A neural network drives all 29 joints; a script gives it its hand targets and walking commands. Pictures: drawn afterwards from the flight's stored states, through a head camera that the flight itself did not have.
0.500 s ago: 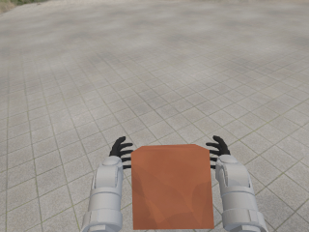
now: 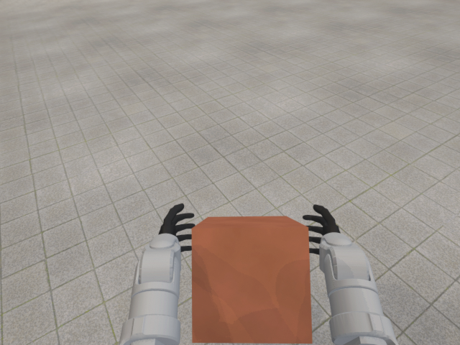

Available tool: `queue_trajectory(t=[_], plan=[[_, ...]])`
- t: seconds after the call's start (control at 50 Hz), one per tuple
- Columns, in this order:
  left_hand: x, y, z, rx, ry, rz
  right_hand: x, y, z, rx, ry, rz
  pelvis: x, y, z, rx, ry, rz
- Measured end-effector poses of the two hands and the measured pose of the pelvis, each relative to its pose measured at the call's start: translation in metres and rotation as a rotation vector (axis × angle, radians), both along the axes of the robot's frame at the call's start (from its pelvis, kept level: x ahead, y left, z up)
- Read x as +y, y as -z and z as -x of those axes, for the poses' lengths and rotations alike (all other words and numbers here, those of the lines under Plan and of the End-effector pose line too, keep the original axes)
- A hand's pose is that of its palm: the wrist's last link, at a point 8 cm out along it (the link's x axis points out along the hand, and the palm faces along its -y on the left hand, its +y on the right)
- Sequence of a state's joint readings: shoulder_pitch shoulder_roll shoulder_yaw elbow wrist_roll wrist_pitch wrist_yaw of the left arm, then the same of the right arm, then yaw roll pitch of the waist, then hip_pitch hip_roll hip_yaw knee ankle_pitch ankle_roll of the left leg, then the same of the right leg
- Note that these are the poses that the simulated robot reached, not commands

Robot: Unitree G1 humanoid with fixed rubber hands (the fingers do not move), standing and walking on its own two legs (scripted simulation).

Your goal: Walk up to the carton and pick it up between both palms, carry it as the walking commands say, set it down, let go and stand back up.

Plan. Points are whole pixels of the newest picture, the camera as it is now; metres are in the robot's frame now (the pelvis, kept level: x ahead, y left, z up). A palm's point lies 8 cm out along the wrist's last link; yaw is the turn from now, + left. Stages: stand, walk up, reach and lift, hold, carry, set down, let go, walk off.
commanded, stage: set down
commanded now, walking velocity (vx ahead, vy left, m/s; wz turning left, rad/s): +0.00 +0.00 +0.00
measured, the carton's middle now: (248, 266) +0.32 -0.03 -0.09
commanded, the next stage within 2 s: none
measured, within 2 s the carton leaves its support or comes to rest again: neither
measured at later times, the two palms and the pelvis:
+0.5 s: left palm (180, 256) +0.32 +0.11 -0.02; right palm (326, 264) +0.27 -0.18 -0.03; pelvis -0.01 +0.01 -0.01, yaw -1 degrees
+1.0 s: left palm (192, 267) +0.34 +0.09 -0.11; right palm (320, 272) +0.30 -0.19 -0.12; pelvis -0.04 -0.01 -0.07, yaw -1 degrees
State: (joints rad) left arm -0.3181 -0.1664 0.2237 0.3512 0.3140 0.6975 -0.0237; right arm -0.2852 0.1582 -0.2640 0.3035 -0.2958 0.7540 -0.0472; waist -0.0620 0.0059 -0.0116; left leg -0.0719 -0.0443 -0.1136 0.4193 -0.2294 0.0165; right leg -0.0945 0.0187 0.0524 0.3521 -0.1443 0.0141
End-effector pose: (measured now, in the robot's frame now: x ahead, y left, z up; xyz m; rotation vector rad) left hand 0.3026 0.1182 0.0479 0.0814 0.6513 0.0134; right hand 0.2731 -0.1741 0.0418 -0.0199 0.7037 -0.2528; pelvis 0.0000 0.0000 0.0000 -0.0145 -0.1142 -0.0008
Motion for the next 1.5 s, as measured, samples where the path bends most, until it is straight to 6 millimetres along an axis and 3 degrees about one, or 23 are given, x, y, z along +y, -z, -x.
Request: queue_trajectory(t=[0.22,0.64,0.94,1.5], plan=[[-0.002,0.031,-0.008,0.053,0.032,-0.020,-0.001,0.032,0.011,0.053,0.021,-0.019,0.012,0.004,-0.004,0.020,0.029,-0.001],[-0.019,0.096,-0.017,0.054,-0.027,0.000,-0.015,0.097,-0.003,0.045,0.063,-0.023,0.002,0.025,0.017,0.268,0.012,-0.016],[-0.024,0.151,-0.034,0.037,-0.042,0.015,-0.020,0.149,-0.023,0.017,0.073,-0.029,-0.012,0.062,0.038,0.472,0.016,-0.024],[-0.023,0.256,-0.059,0.046,-0.077,0.025,-0.019,0.251,-0.049,0.015,0.083,-0.033,-0.003,0.141,0.038,0.745,0.008,-0.018]])
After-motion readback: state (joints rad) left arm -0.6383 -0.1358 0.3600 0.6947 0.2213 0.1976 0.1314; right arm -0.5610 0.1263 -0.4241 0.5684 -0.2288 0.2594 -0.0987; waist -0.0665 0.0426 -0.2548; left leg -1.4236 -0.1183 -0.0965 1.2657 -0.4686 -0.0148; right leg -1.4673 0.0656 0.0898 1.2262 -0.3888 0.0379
